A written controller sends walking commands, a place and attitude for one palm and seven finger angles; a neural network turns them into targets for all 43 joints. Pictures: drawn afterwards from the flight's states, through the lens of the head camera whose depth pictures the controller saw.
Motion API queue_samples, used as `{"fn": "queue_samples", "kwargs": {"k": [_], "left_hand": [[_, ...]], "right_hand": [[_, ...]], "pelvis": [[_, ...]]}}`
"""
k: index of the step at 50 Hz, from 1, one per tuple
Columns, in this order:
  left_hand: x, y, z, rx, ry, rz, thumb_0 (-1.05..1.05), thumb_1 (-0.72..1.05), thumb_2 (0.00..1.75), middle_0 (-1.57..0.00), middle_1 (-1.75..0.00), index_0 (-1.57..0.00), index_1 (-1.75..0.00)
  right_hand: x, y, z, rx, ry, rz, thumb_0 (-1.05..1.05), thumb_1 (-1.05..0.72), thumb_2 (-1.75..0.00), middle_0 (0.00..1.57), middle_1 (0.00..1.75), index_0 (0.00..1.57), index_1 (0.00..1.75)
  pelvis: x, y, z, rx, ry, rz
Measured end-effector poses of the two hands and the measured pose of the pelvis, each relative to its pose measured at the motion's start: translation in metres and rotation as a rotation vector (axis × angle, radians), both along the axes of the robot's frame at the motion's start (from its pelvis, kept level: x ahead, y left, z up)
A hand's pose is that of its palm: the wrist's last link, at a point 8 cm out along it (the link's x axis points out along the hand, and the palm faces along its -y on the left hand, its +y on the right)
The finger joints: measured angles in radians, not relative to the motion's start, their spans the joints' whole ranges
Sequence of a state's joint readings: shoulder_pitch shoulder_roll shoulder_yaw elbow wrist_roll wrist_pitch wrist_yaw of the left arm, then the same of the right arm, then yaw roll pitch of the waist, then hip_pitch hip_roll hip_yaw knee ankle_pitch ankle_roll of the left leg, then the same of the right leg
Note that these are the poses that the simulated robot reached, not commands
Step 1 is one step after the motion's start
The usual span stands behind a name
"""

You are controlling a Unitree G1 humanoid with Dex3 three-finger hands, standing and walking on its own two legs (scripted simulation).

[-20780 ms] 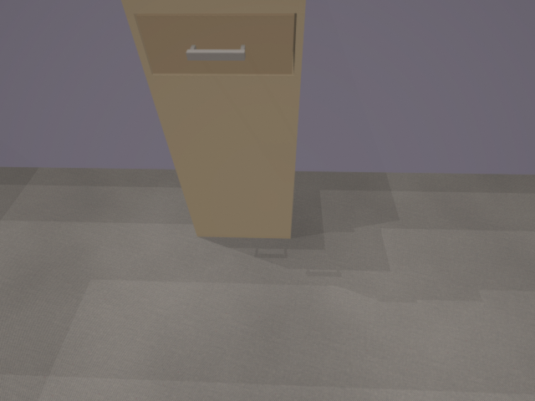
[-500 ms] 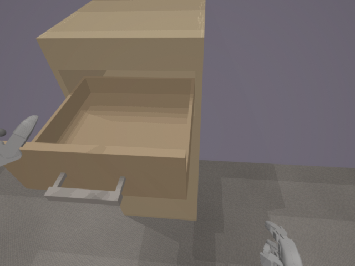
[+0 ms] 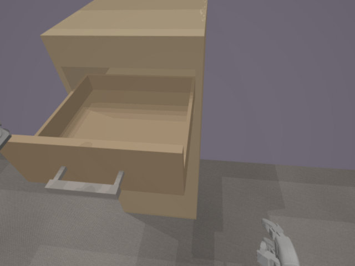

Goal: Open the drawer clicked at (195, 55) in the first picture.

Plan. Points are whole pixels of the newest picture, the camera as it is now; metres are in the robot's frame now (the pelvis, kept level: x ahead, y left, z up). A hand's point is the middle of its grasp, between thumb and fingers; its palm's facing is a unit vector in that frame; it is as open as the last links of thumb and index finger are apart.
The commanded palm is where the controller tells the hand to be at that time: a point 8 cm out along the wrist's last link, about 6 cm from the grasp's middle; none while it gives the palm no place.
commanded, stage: step back with the hand held close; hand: left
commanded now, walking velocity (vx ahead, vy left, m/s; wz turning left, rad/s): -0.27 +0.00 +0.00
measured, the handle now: (87, 181) +0.24 +0.22 +0.11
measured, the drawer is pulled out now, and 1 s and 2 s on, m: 0.30 0.30 0.30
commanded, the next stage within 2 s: stop stepping back and stand still in 0.88 s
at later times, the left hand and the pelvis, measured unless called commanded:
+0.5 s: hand out of the picture +0.11 +0.26 +0.30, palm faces +0.58 -0.68 -0.45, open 7.4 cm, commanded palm +0.05 +0.31 +0.30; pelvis -0.08 +0.03 -0.02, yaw -1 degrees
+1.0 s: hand out of the picture +0.00 +0.28 +0.31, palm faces +0.56 -0.77 -0.31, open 7.4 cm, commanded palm -0.06 +0.32 +0.30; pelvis -0.20 +0.05 -0.01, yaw -1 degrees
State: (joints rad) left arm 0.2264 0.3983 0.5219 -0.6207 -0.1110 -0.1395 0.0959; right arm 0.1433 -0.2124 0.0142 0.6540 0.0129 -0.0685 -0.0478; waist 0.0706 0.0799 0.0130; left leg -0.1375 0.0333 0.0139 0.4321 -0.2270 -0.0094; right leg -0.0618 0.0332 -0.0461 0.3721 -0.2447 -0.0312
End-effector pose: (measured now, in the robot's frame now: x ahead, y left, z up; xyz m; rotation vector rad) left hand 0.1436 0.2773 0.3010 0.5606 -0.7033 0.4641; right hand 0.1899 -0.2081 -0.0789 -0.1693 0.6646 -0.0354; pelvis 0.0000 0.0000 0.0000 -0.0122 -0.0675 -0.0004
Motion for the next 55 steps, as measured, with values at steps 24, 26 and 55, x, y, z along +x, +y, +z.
{"fn": "queue_samples", "kwargs": {"k": [24,26,55], "left_hand": [[-0.068,0.020,0.005,0.277,-0.086,-0.055,0.01,0.88,0.90,-0.22,-0.31,-0.22,-0.31],[-0.081,0.025,0.005,0.253,-0.122,-0.024,0.01,0.88,0.90,-0.22,-0.31,-0.22,-0.31],[-0.213,0.013,0.003,0.227,-0.189,-0.148,0.01,0.89,0.90,-0.21,-0.31,-0.21,-0.31]], "right_hand": [[-0.110,-0.001,-0.002,-0.080,0.039,-0.133,0.02,-0.90,-0.90,0.20,0.30,0.20,0.30],[-0.118,0.004,-0.005,-0.071,0.030,-0.115,0.02,-0.90,-0.90,0.20,0.30,0.20,0.30],[-0.260,0.030,-0.010,-0.036,0.032,-0.068,0.02,-0.90,-0.90,0.20,0.30,0.20,0.30]], "pelvis": [[-0.076,0.033,-0.015,-0.006,0.067,-0.022],[-0.085,0.033,-0.017,-0.011,0.061,-0.014],[-0.239,0.036,-0.021,-0.021,0.140,-0.040]]}}
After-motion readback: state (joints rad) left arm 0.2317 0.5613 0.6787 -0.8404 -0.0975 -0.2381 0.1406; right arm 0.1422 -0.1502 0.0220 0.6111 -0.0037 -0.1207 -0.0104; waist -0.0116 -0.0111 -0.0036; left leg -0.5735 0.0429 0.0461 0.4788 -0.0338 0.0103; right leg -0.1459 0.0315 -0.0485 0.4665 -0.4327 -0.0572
